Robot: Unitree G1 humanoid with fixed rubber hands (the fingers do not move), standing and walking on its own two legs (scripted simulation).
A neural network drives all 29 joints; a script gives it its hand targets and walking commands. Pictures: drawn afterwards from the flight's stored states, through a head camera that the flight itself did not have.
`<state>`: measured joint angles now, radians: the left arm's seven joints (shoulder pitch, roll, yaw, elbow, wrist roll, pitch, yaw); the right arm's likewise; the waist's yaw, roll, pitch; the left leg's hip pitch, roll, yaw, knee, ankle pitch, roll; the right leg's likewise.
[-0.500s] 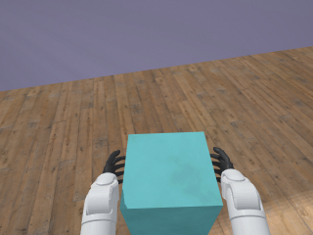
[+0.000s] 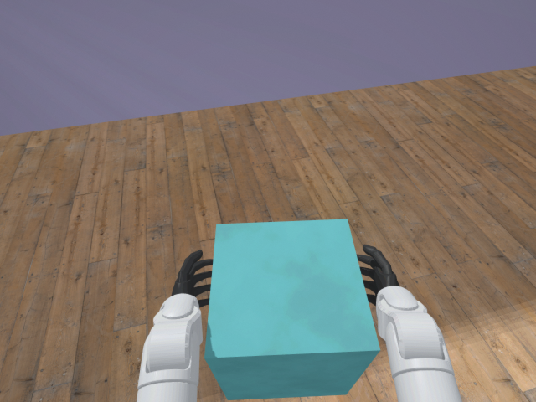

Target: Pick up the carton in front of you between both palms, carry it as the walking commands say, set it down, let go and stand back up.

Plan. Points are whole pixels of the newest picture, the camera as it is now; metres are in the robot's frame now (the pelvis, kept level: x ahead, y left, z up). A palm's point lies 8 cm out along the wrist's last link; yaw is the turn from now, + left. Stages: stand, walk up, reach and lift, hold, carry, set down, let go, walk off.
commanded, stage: hold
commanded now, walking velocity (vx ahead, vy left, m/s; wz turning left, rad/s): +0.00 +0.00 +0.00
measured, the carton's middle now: (284, 314) +0.28 +0.00 -0.05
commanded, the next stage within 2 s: set down in 0.50 s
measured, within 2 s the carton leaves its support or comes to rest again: neither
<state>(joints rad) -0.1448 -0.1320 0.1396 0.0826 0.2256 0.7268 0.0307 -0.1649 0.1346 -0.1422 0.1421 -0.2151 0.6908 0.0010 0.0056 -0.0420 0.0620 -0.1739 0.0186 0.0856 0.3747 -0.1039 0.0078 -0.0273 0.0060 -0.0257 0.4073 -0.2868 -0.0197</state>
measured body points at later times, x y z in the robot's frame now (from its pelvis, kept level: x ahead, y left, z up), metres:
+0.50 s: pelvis -0.02 +0.02 +0.00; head -0.06 +0.05 +0.44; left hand +0.28 +0.15 +0.03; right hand +0.26 -0.15 +0.03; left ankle +0.07 +0.11 -0.74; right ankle -0.04 -0.11 -0.74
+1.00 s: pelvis -0.04 +0.02 -0.04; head +0.08 +0.04 +0.40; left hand +0.34 +0.16 -0.09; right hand +0.32 -0.14 -0.08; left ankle +0.07 +0.11 -0.74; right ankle -0.03 -0.11 -0.74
